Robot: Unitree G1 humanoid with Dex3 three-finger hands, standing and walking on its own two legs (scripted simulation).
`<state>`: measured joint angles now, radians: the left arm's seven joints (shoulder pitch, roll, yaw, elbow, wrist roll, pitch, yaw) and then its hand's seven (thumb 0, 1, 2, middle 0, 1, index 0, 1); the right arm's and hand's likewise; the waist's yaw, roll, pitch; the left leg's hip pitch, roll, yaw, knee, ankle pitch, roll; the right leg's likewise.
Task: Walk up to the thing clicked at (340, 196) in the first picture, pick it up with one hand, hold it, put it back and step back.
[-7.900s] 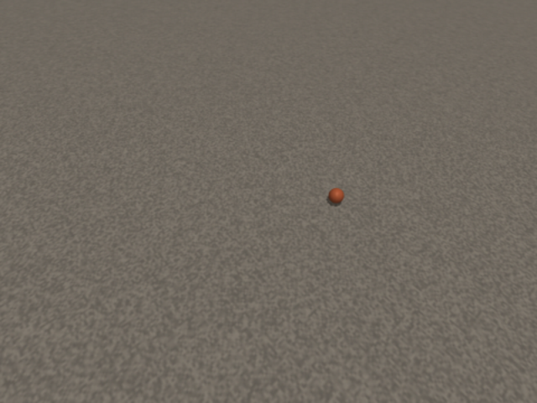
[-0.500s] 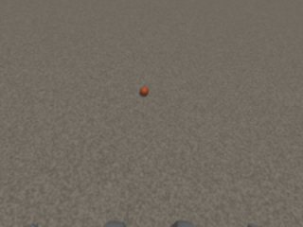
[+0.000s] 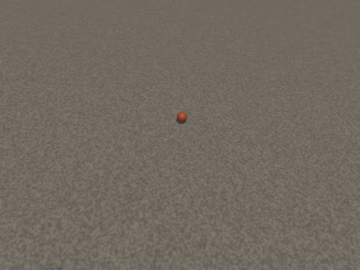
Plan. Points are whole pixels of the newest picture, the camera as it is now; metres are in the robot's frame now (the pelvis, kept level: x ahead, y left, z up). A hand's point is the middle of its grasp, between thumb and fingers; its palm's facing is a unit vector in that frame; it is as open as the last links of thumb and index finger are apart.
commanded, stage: walk up
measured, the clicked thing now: (181, 117) +1.28 -0.03 -0.73
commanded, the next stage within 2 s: stand in 0.10 s
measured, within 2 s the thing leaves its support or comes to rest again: neither
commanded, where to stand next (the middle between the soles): +0.06 -0.01 m, yaw -1 degrees
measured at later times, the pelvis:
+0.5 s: pelvis +0.01 -0.02 +0.01, yaw -2 degrees
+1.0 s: pelvis +0.01 -0.02 +0.01, yaw -3 degrees
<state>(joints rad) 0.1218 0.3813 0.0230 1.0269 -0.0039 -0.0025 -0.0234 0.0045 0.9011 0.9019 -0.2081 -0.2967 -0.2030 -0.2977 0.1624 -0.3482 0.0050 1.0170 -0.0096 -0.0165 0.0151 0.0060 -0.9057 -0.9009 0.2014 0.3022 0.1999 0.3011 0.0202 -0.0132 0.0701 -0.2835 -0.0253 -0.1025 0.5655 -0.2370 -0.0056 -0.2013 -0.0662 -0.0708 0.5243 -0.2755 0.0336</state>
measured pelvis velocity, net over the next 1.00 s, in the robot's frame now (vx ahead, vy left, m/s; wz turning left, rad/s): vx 0.01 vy -0.02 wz -0.05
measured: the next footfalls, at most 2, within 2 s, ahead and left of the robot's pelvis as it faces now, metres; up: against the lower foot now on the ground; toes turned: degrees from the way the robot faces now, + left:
none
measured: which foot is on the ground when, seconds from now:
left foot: down 0.00-1.00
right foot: down 0.00-1.00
